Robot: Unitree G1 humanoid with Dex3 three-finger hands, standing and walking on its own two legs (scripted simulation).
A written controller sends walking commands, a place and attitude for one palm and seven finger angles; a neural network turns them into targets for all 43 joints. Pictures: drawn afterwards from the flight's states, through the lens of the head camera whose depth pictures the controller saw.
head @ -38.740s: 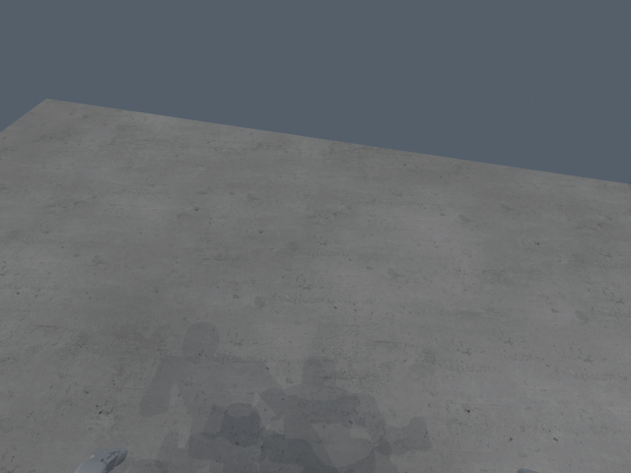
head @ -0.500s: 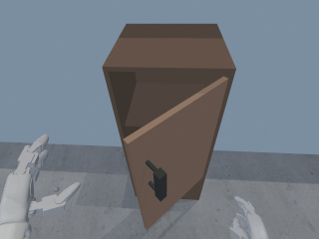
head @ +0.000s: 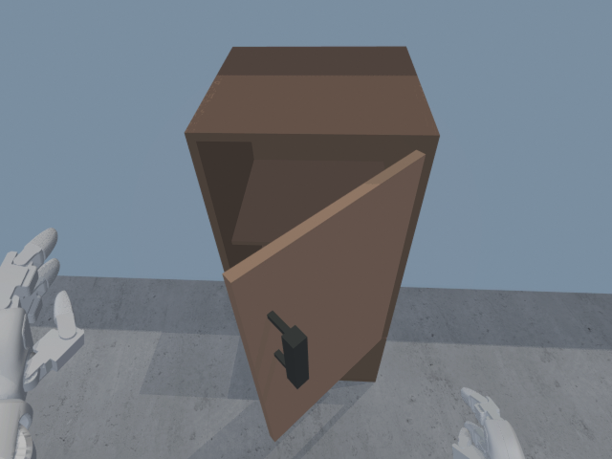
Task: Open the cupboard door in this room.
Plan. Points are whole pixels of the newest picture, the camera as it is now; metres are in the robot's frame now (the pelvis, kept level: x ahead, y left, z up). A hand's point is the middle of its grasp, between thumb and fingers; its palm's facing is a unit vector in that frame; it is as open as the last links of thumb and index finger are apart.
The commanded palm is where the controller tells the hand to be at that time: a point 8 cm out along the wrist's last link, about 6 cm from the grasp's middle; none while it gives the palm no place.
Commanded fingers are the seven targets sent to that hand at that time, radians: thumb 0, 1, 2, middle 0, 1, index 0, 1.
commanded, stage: draw the hand back to the body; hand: left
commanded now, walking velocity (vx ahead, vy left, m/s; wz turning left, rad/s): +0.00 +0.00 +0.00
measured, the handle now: (286, 348) +0.28 +0.07 -0.02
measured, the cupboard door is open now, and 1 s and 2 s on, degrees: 45 45 45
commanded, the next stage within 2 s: step back with the hand held close in 0.10 s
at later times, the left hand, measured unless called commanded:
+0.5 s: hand (83, 340) +0.18 +0.25 +0.14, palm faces +0.33 -0.80 -0.50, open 7.4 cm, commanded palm +0.12 +0.30 +0.17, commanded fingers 0.00 0.90 0.90 -0.20 -0.30 -0.20 -0.30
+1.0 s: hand out of the picture +0.09 +0.29 +0.15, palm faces +0.44 -0.74 -0.51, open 7.4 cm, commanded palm +0.02 +0.33 +0.17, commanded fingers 0.00 0.90 0.90 -0.20 -0.30 -0.20 -0.30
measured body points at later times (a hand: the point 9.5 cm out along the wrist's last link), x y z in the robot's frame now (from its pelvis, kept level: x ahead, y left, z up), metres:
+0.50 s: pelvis -0.02 +0.00 +0.00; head +0.00 -0.02 +0.45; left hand +0.16 +0.29 +0.17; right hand +0.17 -0.24 -0.08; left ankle +0.01 +0.11 -0.74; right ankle -0.05 -0.12 -0.74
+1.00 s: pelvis -0.11 +0.02 -0.02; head -0.08 +0.03 +0.43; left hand +0.06 +0.33 +0.18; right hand +0.08 -0.21 -0.10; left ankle +0.00 +0.11 -0.74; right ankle -0.05 -0.12 -0.74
